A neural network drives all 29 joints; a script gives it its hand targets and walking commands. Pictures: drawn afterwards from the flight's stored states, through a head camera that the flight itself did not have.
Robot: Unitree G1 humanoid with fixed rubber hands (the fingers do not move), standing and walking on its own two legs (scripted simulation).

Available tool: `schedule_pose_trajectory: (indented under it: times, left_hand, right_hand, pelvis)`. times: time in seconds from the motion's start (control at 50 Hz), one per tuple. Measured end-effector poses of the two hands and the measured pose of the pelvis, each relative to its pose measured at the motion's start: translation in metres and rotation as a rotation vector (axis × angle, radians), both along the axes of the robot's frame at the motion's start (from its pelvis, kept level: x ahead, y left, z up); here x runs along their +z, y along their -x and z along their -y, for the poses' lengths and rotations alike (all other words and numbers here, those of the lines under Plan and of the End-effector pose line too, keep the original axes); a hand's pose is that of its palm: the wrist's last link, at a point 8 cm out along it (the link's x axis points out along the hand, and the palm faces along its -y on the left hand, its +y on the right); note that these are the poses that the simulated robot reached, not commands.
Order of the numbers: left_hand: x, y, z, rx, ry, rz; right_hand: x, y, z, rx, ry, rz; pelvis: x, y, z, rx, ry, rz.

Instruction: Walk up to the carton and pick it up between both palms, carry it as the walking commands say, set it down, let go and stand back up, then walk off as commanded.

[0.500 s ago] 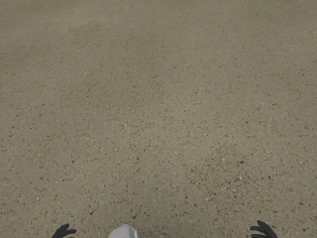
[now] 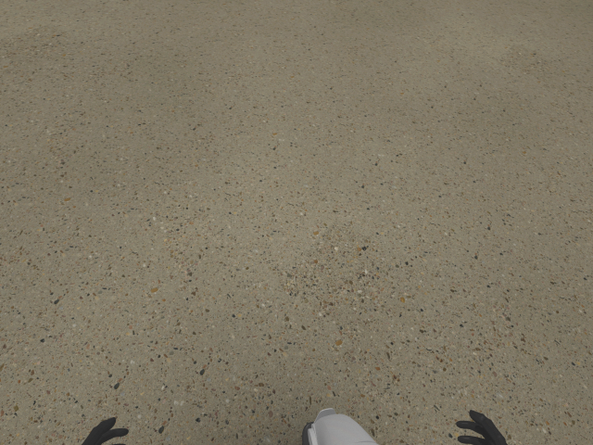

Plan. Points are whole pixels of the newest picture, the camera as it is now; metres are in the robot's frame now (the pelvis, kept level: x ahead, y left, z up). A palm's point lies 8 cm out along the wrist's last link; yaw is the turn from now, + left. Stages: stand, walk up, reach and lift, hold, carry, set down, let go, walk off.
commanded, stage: walk off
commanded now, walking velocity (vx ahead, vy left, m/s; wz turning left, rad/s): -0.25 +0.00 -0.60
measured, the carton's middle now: out of the picture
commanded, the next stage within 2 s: stand in 0.66 s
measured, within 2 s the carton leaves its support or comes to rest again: rests again in 0.28 s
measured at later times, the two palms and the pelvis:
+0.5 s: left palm out of the picture +0.03 +0.23 -0.09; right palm out of the picture -0.14 -0.31 -0.12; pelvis -0.15 -0.01 +0.00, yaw -19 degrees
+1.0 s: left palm out of the picture -0.04 +0.28 -0.13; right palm out of the picture -0.29 -0.20 -0.08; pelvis -0.24 +0.07 +0.01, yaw -30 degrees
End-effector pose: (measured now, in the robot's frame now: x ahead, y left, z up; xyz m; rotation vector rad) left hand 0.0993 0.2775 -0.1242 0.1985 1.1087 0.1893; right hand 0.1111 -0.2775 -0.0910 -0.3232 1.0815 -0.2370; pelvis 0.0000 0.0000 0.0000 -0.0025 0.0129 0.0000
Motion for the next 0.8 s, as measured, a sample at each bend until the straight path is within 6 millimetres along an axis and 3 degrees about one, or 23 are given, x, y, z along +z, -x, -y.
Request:
schedule_pose_trajectory:
  times: [0.06,0.16,0.24,0.32,0.4,0.46,0.54,0.66,0.8]
  left_hand:
    - [-0.003,0.02,-0.005,-0.024,0.015,-0.039]
    - [-0.005,0.058,-0.01,-0.064,0.012,-0.118]
    - [-0.001,0.064,-0.003,-0.114,0.002,-0.116]
    - [0.005,0.054,0.018,-0.19,-0.014,-0.058]
    - [0.013,0.051,0.043,-0.286,-0.059,0.002]
    - [0.027,0.062,0.049,-0.342,-0.097,-0.003]
    - [0.041,0.064,0.054,-0.391,-0.132,0.004]
    - [0.043,0.061,0.063,-0.475,-0.112,0.064]
    - [0.018,0.081,0.048,-0.523,-0.032,0.054]
  right_hand:
    - [0.012,0.023,-0.002,-0.017,0.019,0.02]
    - [0.023,0.025,-0.012,-0.039,0.006,0.145]
    - [0.018,0.047,-0.013,-0.067,-0.021,0.188]
    - [-0.004,0.101,0.002,-0.135,-0.053,0.15]
    - [-0.034,0.178,0.026,-0.24,-0.092,0.075]
    - [-0.036,0.23,0.031,-0.315,-0.108,0.002]
    - [-0.031,0.278,0.031,-0.372,-0.116,-0.027]
    - [-0.026,0.32,0.016,-0.433,-0.112,-0.016]
    - [-0.015,0.35,-0.021,-0.479,-0.065,0.024]
  pelvis:
    - [0.004,0.018,-0.003,-0.042,0.015,0.015]
    - [0.005,0.044,-0.007,-0.111,0.034,0.025]
    - [0.003,0.066,-0.006,-0.162,0.041,0.026]
    - [-0.003,0.092,0.0,-0.216,0.03,0.029]
    - [-0.013,0.121,0.011,-0.272,0.015,0.027]
    - [-0.004,0.138,0.012,-0.309,-0.017,0.024]
    - [0.005,0.158,0.01,-0.356,-0.047,0.019]
    - [0.006,0.188,-0.003,-0.421,-0.056,0.011]
    - [-0.001,0.215,-0.04,-0.468,-0.029,0.003]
